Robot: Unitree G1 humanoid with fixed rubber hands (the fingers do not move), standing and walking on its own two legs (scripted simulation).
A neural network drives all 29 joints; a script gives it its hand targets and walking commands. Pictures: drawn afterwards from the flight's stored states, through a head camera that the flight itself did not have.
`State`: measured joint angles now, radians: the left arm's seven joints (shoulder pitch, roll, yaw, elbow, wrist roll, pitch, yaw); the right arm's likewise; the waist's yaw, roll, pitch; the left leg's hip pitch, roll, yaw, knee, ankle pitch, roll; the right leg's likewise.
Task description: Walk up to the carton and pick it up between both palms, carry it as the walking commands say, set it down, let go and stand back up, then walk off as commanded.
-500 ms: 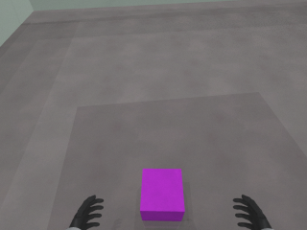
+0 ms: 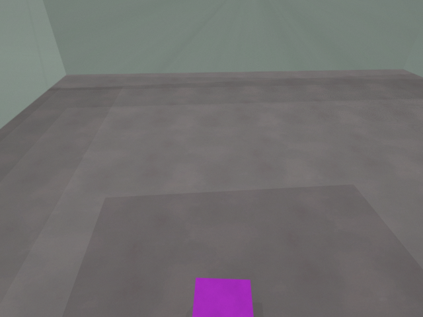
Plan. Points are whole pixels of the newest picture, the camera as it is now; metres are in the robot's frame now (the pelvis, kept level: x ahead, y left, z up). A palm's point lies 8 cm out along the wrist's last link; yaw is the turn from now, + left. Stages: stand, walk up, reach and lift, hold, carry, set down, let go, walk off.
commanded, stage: stand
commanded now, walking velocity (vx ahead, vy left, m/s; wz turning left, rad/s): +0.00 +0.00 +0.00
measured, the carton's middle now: out of the picture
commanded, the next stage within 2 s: walk off in 1.46 s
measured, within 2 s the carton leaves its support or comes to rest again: neither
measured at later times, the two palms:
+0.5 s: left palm out of the picture +0.03 +0.30 -0.10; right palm out of the picture +0.04 -0.28 -0.09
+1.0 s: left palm out of the picture +0.00 +0.30 -0.11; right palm out of the picture +0.02 -0.28 -0.10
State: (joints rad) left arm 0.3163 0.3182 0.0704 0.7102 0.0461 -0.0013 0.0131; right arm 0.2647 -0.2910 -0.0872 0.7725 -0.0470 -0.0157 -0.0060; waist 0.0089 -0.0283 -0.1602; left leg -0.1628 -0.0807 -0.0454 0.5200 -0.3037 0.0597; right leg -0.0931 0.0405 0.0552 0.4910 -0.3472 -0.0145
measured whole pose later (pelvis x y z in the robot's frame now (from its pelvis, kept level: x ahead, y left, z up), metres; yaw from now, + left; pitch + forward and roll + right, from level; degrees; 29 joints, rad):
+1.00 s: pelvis -0.05 +0.01 +0.01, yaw -1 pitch -3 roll +0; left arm 0.28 0.34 0.02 0.98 0.03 -0.03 0.00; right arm 0.19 -0.33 -0.03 1.06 -0.02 -0.04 0.00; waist 0.00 -0.01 -0.05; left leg -0.19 -0.09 -0.03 0.41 -0.17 0.07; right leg -0.14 0.02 0.07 0.43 -0.23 0.01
